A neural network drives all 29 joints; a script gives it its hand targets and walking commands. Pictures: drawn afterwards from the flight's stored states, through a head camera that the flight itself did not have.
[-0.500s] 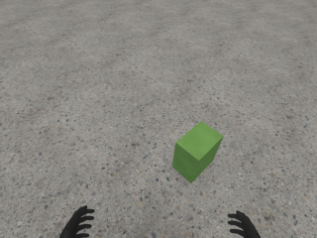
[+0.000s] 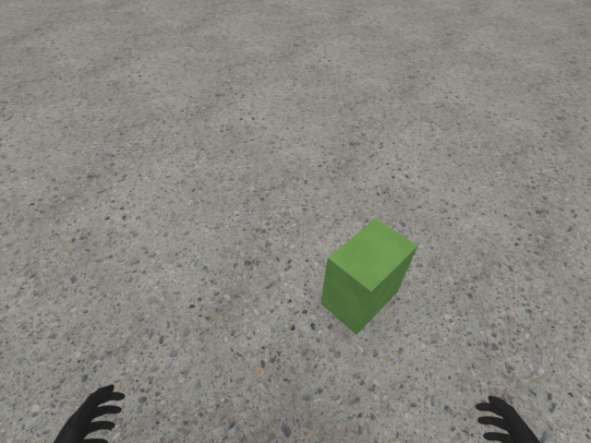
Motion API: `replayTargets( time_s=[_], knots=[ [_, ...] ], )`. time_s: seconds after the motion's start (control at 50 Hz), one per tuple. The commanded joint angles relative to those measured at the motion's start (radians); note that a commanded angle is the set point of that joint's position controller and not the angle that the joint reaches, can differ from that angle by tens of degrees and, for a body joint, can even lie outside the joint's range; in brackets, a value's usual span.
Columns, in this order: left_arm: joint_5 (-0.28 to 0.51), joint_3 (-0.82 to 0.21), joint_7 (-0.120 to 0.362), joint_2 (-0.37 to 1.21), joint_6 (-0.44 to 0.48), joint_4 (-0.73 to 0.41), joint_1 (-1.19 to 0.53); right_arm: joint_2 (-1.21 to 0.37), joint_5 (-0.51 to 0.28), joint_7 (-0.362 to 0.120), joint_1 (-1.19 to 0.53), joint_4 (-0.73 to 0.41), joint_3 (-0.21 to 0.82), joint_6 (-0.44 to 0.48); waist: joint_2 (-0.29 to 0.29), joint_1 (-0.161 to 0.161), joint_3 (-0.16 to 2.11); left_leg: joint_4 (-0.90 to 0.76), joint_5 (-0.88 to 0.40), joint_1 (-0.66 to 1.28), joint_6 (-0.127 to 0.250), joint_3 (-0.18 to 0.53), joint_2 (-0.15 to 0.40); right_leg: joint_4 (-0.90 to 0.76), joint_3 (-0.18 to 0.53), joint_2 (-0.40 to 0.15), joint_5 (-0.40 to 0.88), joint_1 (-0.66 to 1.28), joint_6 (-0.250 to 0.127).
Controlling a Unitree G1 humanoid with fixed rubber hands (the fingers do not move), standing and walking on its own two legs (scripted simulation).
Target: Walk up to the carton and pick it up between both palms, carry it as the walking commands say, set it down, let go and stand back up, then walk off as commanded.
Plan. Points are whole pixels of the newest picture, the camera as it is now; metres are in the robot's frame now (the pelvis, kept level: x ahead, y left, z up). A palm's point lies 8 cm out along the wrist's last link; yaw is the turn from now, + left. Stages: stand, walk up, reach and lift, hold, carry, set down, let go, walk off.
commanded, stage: stand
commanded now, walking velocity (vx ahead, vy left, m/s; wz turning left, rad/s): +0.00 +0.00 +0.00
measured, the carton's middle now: (366, 276) +0.79 -0.24 -0.61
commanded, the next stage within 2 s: none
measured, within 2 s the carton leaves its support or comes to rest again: neither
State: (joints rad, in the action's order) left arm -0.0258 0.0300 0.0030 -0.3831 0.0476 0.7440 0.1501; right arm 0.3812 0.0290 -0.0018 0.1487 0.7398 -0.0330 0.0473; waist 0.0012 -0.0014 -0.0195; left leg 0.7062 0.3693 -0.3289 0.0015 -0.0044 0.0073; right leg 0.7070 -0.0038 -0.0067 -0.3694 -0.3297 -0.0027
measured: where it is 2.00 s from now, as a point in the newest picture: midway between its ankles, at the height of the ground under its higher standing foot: outside the picture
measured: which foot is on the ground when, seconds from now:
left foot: down 0.00-1.00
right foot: down 0.00-1.00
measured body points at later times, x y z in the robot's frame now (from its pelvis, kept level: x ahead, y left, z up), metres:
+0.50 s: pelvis +0.00 +0.00 +0.02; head +0.00 +0.00 +0.47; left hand +0.13 +0.31 -0.08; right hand +0.14 -0.31 -0.08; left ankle +0.00 +0.12 -0.72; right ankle +0.00 -0.12 -0.72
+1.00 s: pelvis +0.00 +0.00 +0.03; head +0.00 +0.00 +0.48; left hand +0.11 +0.31 -0.09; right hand +0.11 -0.32 -0.09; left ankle +0.00 +0.12 -0.72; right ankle +0.00 -0.12 -0.72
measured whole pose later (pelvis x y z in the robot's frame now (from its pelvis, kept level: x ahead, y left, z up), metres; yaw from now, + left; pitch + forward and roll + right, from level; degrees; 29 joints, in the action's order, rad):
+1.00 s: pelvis +0.00 +0.00 +0.03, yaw +0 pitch -2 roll +0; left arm -0.01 0.00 0.00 -0.39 0.03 1.05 0.09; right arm 0.39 0.01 0.00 0.08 1.05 -0.01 0.03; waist 0.00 0.00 -0.04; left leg 0.37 0.19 -0.14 -0.01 0.00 0.01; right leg 0.37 -0.01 -0.01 -0.19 -0.14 0.00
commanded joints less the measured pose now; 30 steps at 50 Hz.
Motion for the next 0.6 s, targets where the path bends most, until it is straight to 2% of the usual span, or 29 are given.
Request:
replayTargets(
  time_s=[0.0, 0.58],
  knots=[
    [0.003, 0.038, -0.004, -0.164, 0.013, -0.047, -0.046, 0.165, -0.002, 0.004, -0.045, -0.046, -0.036, 0.013, -0.001, 0.001, 0.068, -0.136, -0.185, 0.031, 0.066, 0.094, 0.077, -0.139, 0.097, -0.078, 0.177, 0.031, -0.066],
    [0.016, 0.002, -0.002, -0.175, -0.005, 0.186, -0.104, 0.175, -0.014, 0.002, -0.101, 0.186, -0.004, -0.004, -0.002, 0.001, 0.043, -0.345, -0.265, 0.164, 0.033, 0.1, 0.102, -0.347, 0.094, -0.106, 0.254, 0.168, -0.036]
  ],
)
